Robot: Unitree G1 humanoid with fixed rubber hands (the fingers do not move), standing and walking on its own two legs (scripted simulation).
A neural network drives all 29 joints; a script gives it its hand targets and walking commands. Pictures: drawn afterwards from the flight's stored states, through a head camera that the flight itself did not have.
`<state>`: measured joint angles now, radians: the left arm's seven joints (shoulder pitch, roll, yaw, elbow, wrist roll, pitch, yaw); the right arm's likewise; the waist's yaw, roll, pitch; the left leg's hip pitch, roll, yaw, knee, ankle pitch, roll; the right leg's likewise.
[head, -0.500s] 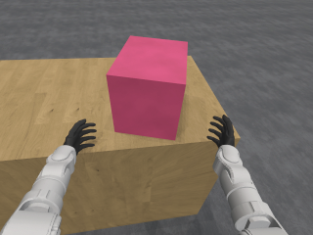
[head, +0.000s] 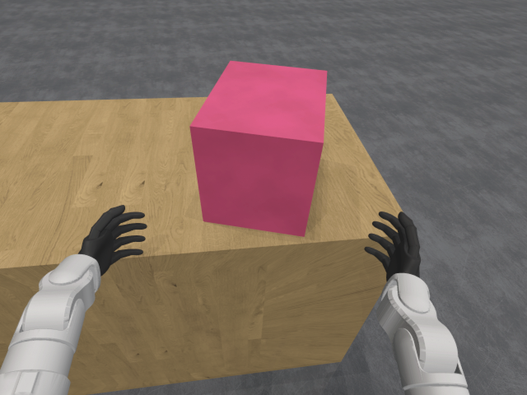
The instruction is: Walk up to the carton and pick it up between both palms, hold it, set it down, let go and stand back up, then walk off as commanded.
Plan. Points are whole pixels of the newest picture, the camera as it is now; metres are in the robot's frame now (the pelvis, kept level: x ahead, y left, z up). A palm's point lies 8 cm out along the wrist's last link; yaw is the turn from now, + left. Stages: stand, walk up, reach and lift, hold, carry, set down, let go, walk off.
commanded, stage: set down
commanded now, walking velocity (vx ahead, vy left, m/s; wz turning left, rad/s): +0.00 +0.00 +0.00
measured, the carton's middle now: (265, 145) +0.58 -0.03 +0.09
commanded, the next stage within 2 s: none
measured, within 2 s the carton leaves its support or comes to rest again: neither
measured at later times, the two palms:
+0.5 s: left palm (70, 302) +0.25 +0.25 +0.08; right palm (416, 316) +0.21 -0.20 +0.08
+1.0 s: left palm (64, 330) +0.22 +0.25 +0.08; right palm (424, 339) +0.18 -0.20 +0.07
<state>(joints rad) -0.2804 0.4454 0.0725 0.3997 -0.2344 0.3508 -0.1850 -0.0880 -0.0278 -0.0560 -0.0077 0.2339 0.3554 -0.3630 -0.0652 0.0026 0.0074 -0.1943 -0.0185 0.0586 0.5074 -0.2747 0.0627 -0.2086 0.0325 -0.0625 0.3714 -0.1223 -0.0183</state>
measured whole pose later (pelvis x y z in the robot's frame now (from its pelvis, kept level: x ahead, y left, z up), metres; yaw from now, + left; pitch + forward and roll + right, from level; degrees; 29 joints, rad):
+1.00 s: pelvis +0.01 -0.01 +0.00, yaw +0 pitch -2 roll -2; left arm 0.32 0.53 0.08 -0.25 -0.36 0.33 -0.15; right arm 0.51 -0.03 -0.02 -0.59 0.23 0.52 -0.30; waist 0.02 0.04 0.04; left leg -0.16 -0.01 0.06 0.48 -0.29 0.06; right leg -0.19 0.04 -0.06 0.37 -0.14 -0.02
